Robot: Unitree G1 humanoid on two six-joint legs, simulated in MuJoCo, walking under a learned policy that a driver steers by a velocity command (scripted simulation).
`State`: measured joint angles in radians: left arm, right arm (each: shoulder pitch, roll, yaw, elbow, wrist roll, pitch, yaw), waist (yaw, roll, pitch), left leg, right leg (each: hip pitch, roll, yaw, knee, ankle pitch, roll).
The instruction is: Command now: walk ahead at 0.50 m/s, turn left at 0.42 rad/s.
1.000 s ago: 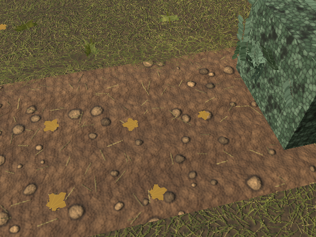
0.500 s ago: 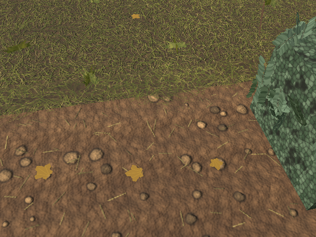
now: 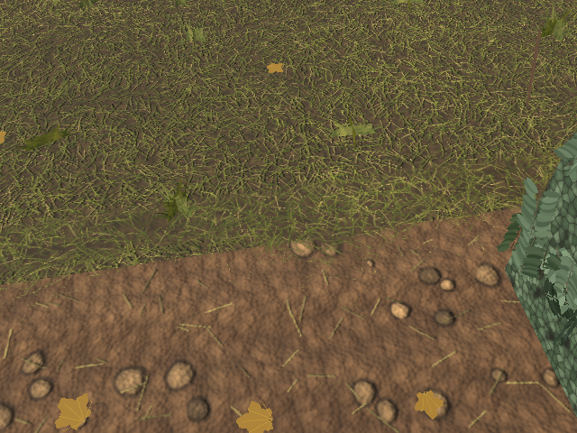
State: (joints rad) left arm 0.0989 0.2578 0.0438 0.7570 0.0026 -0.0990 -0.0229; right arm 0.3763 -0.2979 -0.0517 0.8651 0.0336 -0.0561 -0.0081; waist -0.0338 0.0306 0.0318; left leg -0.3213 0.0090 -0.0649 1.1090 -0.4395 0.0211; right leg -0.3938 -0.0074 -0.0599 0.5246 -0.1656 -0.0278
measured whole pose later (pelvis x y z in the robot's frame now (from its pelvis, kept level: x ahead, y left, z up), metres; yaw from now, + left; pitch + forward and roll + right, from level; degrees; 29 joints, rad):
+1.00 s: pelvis +0.54 +0.13 +0.00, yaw +34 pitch +2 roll -1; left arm 0.09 0.27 0.06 0.74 0.00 -0.12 -0.02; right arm 0.36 -0.30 -0.07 0.72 0.03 -0.02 -0.02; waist -0.04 0.03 0.01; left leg -0.30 -0.06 -0.15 1.09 -0.48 0.03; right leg -0.40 0.03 -0.01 0.53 -0.17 -0.02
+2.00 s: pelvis +0.77 +0.32 +0.01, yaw +27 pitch +2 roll +3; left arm 0.21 0.30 0.07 0.75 0.00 0.01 0.00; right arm 0.06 -0.31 -0.09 0.79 -0.01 0.03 -0.05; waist 0.02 0.03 0.05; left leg -0.51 0.01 0.01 1.07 -0.47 -0.05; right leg -0.33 0.00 0.00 0.53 -0.24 -0.05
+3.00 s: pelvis +0.79 +0.31 +0.01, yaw -6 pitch +1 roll +2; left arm 0.17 0.29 0.05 0.63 0.01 0.02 0.02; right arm 0.11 -0.35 -0.09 0.79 0.00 0.02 -0.02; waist 0.00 0.04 0.07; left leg -0.50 0.03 -0.01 1.03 -0.37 -0.08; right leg -0.25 0.04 0.05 0.44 -0.20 -0.05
